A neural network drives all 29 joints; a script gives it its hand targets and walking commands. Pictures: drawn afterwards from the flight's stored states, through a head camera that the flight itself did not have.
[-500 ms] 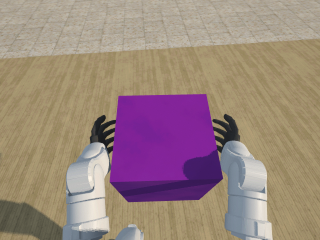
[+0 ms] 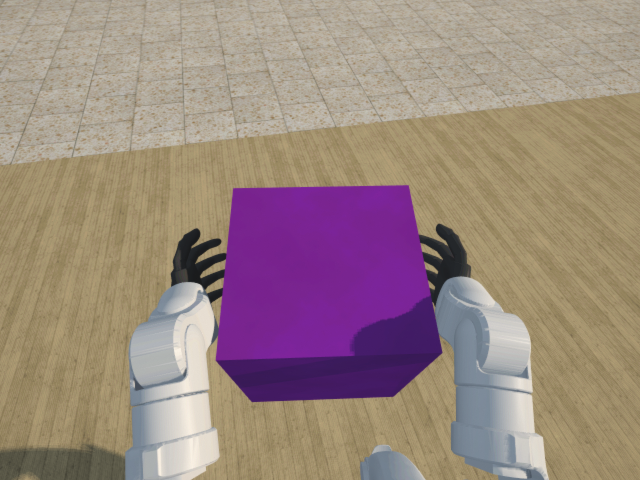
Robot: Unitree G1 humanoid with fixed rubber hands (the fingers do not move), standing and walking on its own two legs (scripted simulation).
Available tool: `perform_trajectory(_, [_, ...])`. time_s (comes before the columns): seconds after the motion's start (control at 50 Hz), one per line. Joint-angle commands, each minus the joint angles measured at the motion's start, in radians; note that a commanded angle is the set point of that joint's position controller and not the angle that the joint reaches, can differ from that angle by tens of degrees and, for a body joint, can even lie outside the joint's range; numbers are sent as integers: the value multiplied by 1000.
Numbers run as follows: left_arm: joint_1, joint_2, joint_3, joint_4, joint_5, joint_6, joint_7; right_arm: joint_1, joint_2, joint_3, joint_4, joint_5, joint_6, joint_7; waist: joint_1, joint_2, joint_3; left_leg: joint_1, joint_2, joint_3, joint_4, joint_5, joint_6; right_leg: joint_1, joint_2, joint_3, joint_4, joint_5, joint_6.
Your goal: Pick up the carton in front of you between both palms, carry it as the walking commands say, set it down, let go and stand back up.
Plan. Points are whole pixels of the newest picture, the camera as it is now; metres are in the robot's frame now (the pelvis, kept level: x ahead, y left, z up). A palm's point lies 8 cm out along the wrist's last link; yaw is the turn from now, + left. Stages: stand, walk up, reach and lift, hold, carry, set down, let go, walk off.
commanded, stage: carry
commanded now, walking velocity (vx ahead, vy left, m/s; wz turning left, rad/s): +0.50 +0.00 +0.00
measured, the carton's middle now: (322, 304) +0.35 -0.02 +0.02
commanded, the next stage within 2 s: none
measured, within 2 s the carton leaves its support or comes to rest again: neither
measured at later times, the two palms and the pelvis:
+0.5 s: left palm (220, 151) +0.63 +0.13 +0.05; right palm (393, 142) +0.65 -0.17 +0.05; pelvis +0.31 -0.04 -0.02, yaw +1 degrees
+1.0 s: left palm (222, 68) +0.96 +0.16 +0.03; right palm (357, 68) +0.94 -0.15 +0.04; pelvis +0.62 +0.02 -0.05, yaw +0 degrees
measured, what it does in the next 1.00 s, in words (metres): goes down: right foot, then left foot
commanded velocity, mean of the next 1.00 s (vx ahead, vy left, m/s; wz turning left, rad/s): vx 0.50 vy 0.00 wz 0.00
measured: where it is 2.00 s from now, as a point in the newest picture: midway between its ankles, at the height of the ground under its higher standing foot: (297, 228)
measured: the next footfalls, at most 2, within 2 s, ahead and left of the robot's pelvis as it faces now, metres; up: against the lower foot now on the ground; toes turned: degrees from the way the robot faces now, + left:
right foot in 0.20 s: +0.32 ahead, -0.09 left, -0.02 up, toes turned -4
left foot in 0.70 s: +0.62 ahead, +0.07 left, -0.04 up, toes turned +4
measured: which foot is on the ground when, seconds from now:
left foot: down 0.00-0.22, up 0.24-0.68, down 0.70-1.00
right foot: up 0.00-0.18, down 0.20-0.70, up 0.72-1.00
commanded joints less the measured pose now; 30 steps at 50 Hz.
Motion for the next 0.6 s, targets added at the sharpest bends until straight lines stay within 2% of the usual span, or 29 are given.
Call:
perform_trajectory(0.0, [-532, -679, -599, -64, -112, -29, 3, -568, 711, 635, -127, 170, -19, -7, -16, 102, -385, 400, 227, -214, -70, 659, 91, -66, 20, -48, -147, 144, -6])
perform_trajectory(0.06, [-500, -646, -591, -61, -106, -13, 4, -515, 681, 620, -104, 146, -6, -16, -39, 99, -346, 423, 176, -157, -42, 718, 70, -7, 62, -104, -334, 262, -21])
perform_trajectory(0.1, [-488, -629, -581, -51, -97, 0, 3, -496, 669, 611, -80, 132, 3, -20, -37, 107, -320, 396, 170, -135, -27, 717, 56, 92, 76, -123, -454, 332, -44])
perform_trajectory(0.14, [-475, -614, -564, -26, -87, 10, 0, -500, 672, 608, -59, 121, 14, -23, 14, 138, -349, 366, 177, -108, 82, 810, 17, 275, 96, -133, -516, 351, -71])
perform_trajectory(0.16, [-453, -611, -553, -5, -78, 13, -1, -510, 677, 609, -51, 117, 19, -24, 60, 117, -389, 320, 163, -63, 211, 797, -11, 434, 104, -151, -564, 375, -74])
perform_trajectory(0.18, [-442, -611, -542, 8, -68, 16, -2, -522, 677, 606, -42, 111, 23, -26, 98, 51, -445, 176, 138, -35, 402, 569, -32, 639, 33, -82, -533, 387, -74])
perform_trajectory(0.2, [-431, -595, -523, 28, -59, 19, -2, -533, 685, 603, -33, 104, 30, -29, 77, -125, -518, -68, 81, -33, 603, 25, -49, 873, -200, 192, -374, 661, -103])
perform_trajectory(0.22, [-470, -585, -523, 48, -74, 18, 6, -503, 683, 584, 2, 97, 38, -28, 119, -329, -591, -384, -59, -86, 926, -350, -88, 1072, -360, 563, -455, 451, -311])
perform_trajectory(0.24, [-437, -642, -543, 64, -94, 14, 2, -531, 692, 584, -24, 99, 34, -33, 129, -250, -552, -484, -8, -145, 969, -304, -58, 1022, -329, 603, -524, 234, -300])
perform_trajectory(0.26, [-500, -691, -561, 36, -117, 5, -9, -585, 727, 577, -28, 101, 27, -35, 134, -174, -495, -501, 19, -151, 943, -254, -48, 933, -282, 523, -547, 218, -270])
perform_trajectory(0.28, [-566, -739, -590, 5, -148, -5, -22, -607, 756, 569, -25, 96, 19, -34, 118, -50, -442, -482, 44, -143, 885, -207, -51, 822, -257, 446, -565, 265, -243])
perform_trajectory(0.3, [-624, -774, -625, -22, -175, -15, -33, -603, 773, 554, -17, 83, 10, -32, 104, -24, -425, -459, 69, -147, 827, -179, -53, 748, -252, 397, -576, 272, -234])
perform_trajectory(0.32, [-653, -797, -648, -37, -196, -27, -42, -598, 780, 548, -12, 73, 1, -30, 91, -17, -425, -415, 80, -140, 780, -159, -57, 694, -233, 357, -591, 250, -218])
perform_trajectory(0.36, [-666, -799, -671, -56, -214, -47, -50, -568, 774, 551, -10, 56, -17, -30, 86, -55, -429, -407, 90, -118, 687, -137, -66, 670, -210, 286, -590, 285, -218])
perform_trajectory(0.42, [-616, -769, -679, -65, -215, -63, -46, -537, 742, 560, -27, 50, -35, -36, 106, -89, -430, -473, 97, -85, 538, -59, -79, 741, -192, 219, -571, 461, -221])
perform_trajectory(0.48, [-573, -724, -677, -87, -214, -64, -37, -526, 704, 570, -72, 68, -38, -40, 126, -94, -416, -483, 90, -59, 391, 87, -81, 790, -156, 152, -543, 606, -194])
perform_trajectory(0.54, [-526, -677, -664, -92, -198, -50, -23, -506, 659, 566, -93, 73, -22, -43, 148, -100, -383, -447, 59, -16, 220, 220, -70, 823, -107, 92, -513, 676, -164])
perform_trajectory(0.58, [-499, -656, -649, -79, -182, -36, -16, -489, 634, 556, -87, 67, -4, -42, 163, -104, -354, -407, 36, 13, 98, 283, -61, 845, -88, 67, -492, 678, -148])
